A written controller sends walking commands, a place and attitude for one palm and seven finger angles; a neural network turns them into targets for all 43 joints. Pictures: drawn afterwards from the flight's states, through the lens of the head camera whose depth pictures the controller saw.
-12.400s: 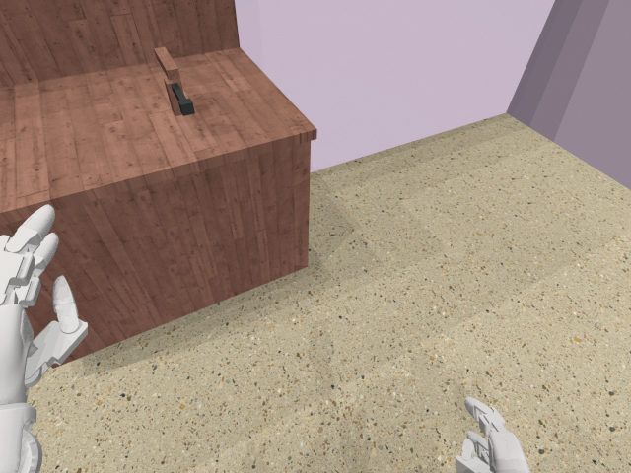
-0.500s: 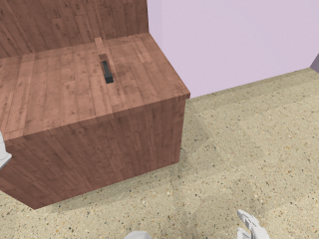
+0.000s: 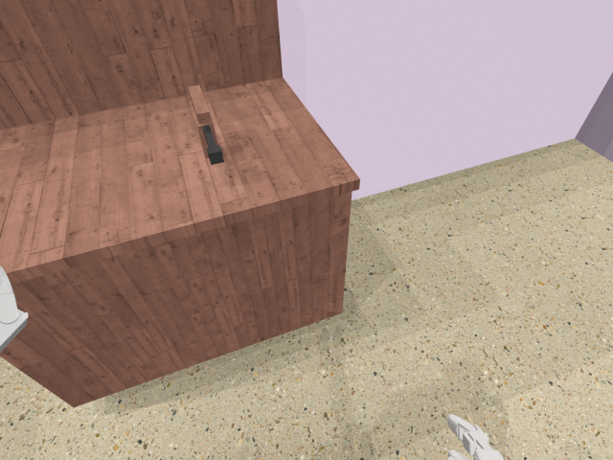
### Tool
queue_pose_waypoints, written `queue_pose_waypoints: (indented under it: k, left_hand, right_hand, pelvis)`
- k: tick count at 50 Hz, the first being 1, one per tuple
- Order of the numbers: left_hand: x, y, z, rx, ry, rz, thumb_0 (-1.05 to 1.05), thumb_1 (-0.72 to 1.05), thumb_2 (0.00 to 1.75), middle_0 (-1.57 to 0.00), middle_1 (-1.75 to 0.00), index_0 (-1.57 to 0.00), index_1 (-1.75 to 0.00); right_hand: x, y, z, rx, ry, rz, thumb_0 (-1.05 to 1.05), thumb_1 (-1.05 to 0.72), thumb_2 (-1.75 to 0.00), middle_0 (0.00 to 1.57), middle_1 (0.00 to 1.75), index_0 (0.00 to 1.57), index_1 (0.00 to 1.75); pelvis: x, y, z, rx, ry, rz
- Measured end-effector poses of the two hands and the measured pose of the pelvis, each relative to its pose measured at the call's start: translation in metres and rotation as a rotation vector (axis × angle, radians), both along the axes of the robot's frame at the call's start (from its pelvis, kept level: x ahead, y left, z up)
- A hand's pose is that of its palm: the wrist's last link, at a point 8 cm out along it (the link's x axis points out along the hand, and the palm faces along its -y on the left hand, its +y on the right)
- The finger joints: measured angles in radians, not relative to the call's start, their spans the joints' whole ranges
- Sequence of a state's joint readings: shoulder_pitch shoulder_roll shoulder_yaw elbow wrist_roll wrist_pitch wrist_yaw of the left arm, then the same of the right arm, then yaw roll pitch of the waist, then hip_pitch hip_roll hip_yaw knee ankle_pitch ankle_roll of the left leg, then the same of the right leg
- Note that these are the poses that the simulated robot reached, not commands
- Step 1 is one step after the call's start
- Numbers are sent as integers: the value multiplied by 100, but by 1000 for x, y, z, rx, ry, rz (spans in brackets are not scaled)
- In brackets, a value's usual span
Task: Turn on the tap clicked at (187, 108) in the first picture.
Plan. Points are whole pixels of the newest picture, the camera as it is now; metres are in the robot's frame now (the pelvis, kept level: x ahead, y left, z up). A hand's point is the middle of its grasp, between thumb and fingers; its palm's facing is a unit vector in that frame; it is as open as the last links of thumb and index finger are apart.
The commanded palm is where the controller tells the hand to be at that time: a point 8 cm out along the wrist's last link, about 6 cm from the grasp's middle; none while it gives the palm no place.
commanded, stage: look again from close up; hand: left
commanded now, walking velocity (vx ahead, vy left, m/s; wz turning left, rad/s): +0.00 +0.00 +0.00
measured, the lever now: (215, 155) +0.69 +0.24 +0.02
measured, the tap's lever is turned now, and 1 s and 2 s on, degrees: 0 0 0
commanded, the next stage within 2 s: shuffle to correct the standing spot in 0.40 s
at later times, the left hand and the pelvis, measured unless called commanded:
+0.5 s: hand (44, 303) +0.22 +0.26 +0.18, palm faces +0.33 -0.82 -0.48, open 7.4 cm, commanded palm +0.17 +0.28 +0.19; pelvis -0.01 +0.01 +0.01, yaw -3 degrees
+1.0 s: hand (122, 220) +0.33 +0.24 +0.18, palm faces +0.37 -0.87 -0.34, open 7.4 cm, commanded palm +0.26 +0.27 +0.19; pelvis +0.09 +0.00 +0.00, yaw -1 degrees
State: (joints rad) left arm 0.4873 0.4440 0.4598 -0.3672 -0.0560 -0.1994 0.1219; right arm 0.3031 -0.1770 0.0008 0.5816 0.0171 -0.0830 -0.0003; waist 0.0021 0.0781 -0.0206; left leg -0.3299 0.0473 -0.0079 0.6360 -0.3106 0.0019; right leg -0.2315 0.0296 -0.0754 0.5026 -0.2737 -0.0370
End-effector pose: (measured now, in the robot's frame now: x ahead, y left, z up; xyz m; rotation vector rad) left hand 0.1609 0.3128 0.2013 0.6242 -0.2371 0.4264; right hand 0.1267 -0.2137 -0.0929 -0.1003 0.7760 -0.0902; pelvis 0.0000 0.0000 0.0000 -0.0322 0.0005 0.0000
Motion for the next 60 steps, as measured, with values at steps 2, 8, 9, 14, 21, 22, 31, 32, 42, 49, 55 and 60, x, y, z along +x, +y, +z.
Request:
queue_pose_waypoints:
  k: [2,8,9,14,21,22,31,32,42,49,55,60]
  left_hand:
    - [1,-6,-26,-107,44,29,1,89,90,-20,-30,-20,-30]
    - [25,-12,-27,-171,-98,-49,2,88,90,-21,-30,-21,-30]
    - [31,-10,-19,-156,-152,-64,2,88,90,-21,-30,-21,-30]
    - [46,-27,8,-129,-310,-230,2,89,90,-21,-30,-21,-30]
    - [29,-35,9,3,-116,-335,1,89,90,-21,-30,-21,-30]
    - [27,-29,8,10,-92,-309,1,89,90,-21,-30,-21,-30]
    - [19,-7,-22,-188,-57,-47,1,89,90,-21,-30,-21,-30]
    - [22,-11,-24,-206,-58,-47,1,89,90,-21,-30,-21,-30]
    - [73,-32,-17,-165,-146,-144,1,89,90,-21,-30,-21,-30]
    - [128,-29,-17,-161,-137,-156,1,89,90,-21,-30,-21,-30]
    - [160,-56,2,-68,-48,-235,1,89,90,-21,-30,-21,-30]
    - [175,-62,3,93,-19,-210,1,89,90,-21,-30,-21,-30]
  right_hand:
    - [-6,-7,-9,-18,50,14,1,-91,-90,20,30,20,30]
    - [-11,-25,13,-129,87,83,2,-91,-90,20,30,20,29]
    - [-9,-27,19,-144,68,84,2,-91,-90,20,30,20,29]
    - [3,-34,43,-181,-70,34,2,-91,-90,20,30,20,30]
    - [11,-17,51,-142,-129,-9,2,-91,-90,20,30,20,29]
    - [11,-14,49,-136,-120,-5,1,-91,-90,20,30,20,29]
    - [30,8,32,-97,-59,98,2,-91,-90,20,30,20,30]
    - [34,9,31,-96,-60,106,2,-91,-90,20,30,20,30]
    - [89,-9,30,-135,-104,72,2,-90,-90,20,31,20,30]
    - [113,-20,27,-143,-60,18,2,-91,-90,20,30,20,30]
    - [126,-25,28,-94,16,7,2,-91,-90,20,30,20,30]
    - [156,-40,-2,-96,49,22,2,-90,-90,20,30,20,30]
  pelvis:
    - [-2,-2,-1,-20,-22,25]
    - [-16,-14,5,8,-55,-7]
    - [-18,-14,6,5,-56,-17]
    - [-23,0,3,2,-58,-61]
    - [-14,12,9,15,-18,-74]
    - [-12,11,9,15,-16,-70]
    - [5,7,13,17,-5,-26]
    - [8,6,13,17,-5,-19]
    - [50,-5,-4,-19,-3,-13]
    - [85,-3,-6,14,-17,-22]
    - [121,-13,9,-3,12,-10]
    - [155,-29,-13,5,-8,29]
